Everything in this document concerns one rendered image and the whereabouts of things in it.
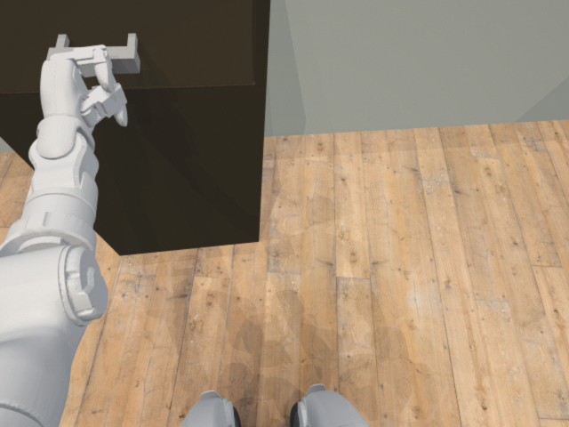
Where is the cabinet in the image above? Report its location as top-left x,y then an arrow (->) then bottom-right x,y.
0,0 -> 270,256

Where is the robot left forearm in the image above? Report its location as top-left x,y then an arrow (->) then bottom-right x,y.
0,116 -> 99,258

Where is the handle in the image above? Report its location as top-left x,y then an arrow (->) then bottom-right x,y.
46,34 -> 140,74

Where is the left robot upper arm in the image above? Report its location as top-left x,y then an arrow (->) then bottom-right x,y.
0,245 -> 108,427

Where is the robot right shin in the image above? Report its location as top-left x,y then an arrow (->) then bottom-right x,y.
304,384 -> 325,398

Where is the robot right thigh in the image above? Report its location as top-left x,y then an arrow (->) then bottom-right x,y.
298,391 -> 370,427

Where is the left robot hand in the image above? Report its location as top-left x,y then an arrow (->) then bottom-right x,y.
40,44 -> 128,133

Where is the drawer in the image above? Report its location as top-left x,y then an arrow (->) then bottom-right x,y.
0,0 -> 252,91

